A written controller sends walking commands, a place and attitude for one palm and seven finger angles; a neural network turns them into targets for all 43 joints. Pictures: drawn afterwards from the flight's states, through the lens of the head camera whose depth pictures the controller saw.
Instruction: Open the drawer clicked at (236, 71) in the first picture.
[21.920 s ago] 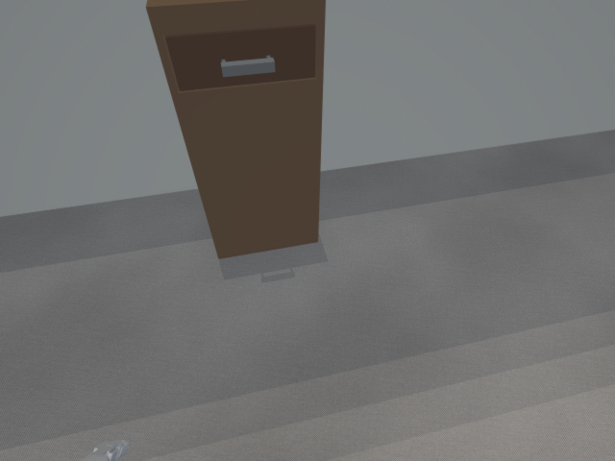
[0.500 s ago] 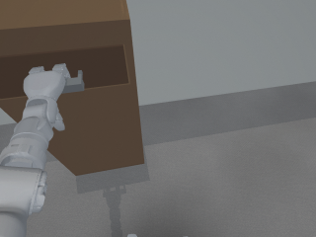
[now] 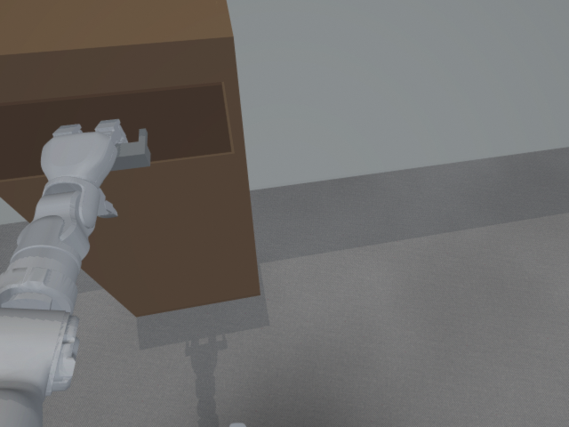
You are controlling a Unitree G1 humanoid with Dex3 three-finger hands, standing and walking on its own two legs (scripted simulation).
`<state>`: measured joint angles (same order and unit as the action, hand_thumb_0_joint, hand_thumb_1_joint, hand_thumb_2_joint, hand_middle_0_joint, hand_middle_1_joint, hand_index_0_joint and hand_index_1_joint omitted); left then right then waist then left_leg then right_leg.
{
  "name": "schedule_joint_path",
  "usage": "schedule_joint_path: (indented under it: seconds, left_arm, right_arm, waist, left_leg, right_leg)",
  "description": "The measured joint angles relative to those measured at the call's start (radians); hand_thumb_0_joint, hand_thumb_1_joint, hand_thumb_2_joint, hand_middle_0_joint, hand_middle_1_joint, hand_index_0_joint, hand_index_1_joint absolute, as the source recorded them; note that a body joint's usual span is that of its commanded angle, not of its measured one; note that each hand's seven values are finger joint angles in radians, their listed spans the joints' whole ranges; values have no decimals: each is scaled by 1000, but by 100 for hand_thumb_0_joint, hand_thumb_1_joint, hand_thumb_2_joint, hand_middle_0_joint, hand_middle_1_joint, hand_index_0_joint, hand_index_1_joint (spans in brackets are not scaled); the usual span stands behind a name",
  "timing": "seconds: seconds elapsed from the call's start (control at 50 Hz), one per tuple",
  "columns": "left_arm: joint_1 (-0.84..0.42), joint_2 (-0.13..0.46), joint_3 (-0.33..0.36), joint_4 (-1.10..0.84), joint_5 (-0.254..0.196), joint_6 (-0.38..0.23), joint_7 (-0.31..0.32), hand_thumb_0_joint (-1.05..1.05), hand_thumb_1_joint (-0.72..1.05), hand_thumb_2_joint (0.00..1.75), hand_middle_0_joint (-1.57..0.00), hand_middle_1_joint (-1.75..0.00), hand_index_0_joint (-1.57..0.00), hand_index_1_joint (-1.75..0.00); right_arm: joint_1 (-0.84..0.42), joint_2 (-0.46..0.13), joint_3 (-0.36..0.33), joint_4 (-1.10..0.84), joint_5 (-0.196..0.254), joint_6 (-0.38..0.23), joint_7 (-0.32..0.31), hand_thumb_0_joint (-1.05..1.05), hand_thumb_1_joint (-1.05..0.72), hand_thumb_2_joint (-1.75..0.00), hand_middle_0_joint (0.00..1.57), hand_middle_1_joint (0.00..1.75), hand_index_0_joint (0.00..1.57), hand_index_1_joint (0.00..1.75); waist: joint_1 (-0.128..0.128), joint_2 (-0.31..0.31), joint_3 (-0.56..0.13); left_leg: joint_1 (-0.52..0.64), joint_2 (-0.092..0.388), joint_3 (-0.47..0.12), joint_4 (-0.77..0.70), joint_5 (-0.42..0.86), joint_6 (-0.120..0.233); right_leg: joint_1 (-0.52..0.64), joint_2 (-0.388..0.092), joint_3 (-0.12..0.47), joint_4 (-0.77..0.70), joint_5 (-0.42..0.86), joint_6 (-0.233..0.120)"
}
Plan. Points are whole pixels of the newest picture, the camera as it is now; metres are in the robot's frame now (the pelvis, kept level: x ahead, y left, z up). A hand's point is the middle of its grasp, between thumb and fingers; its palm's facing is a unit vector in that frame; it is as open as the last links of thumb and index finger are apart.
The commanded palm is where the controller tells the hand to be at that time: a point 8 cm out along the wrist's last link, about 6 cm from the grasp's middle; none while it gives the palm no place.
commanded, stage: close the thumb around the handle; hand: left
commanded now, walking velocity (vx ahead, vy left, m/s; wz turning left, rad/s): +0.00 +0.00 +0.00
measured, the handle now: (101, 148) +0.51 +0.27 +0.08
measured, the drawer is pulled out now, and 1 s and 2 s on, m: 0.00 0.00 0.05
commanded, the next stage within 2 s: pull the drawer open in 0.40 s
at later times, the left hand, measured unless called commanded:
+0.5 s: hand (98, 181) +0.46 +0.27 +0.05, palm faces -0.06 -0.02 -1.00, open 6.0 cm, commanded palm +0.45 +0.28 +0.11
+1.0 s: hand (99, 184) +0.46 +0.27 +0.05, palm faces -0.02 -0.04 -1.00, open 6.0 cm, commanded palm +0.41 +0.27 +0.11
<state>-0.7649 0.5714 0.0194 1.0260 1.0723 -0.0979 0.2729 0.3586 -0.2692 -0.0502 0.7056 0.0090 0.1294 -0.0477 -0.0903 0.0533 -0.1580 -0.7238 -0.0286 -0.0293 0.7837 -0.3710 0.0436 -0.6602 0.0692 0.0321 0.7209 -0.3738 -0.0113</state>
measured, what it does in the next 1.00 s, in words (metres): stands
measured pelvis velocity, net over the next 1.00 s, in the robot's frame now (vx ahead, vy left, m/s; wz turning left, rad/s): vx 0.02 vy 0.01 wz -0.03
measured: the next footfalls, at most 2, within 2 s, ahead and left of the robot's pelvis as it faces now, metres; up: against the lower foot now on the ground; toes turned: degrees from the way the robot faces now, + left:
none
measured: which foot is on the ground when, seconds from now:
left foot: down 0.00-1.00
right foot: down 0.00-1.00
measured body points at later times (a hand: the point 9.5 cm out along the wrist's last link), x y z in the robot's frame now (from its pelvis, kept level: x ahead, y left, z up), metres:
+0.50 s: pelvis -0.01 +0.00 +0.00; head +0.07 +0.00 +0.44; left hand +0.46 +0.27 +0.11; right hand +0.02 -0.28 -0.12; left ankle -0.01 +0.09 -0.71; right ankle -0.03 -0.12 -0.71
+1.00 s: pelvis +0.02 +0.01 +0.01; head +0.08 +0.00 +0.45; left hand +0.45 +0.27 +0.11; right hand +0.06 -0.27 -0.12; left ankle -0.01 +0.09 -0.71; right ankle -0.03 -0.12 -0.71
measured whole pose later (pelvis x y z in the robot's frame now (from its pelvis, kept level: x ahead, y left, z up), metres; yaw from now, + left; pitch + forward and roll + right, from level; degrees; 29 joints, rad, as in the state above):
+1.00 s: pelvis +0.02 +0.01 +0.01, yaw -2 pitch +16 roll -2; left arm -0.56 0.53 0.03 0.81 1.02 -0.03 0.24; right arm 0.33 -0.26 -0.06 0.67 0.03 0.15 -0.03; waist -0.07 0.06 -0.17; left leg -0.62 -0.03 0.01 0.72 -0.38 0.06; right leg -0.57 0.07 0.08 0.66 -0.38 0.00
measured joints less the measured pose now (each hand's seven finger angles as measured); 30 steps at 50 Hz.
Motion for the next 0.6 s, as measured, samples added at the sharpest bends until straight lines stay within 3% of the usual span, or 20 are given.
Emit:
schedule_joint_path:
  seconds: [0.28,0.6]
  left_arm:
    - [-31,0,-12,45,-7,29,-30,0,60,77,-40,-132,-39,-132]
    - [-37,24,0,46,-2,5,-29,-1,63,83,-37,-135,-39,-135]
  right_arm:
    - [-24,9,18,-15,10,5,-6,0,-90,-90,20,30,20,30]
    - [3,1,13,-10,10,0,-14,0,-90,-90,20,30,20,30]
  waist:
    - [-7,-3,3]
    - [-15,-1,7]
  left_leg:
    - [23,1,1,-22,13,-2]
    - [-10,3,3,-4,14,-3]
  right_leg:
    - [20,0,2,-17,11,-2]
    - [-15,2,2,2,13,-2]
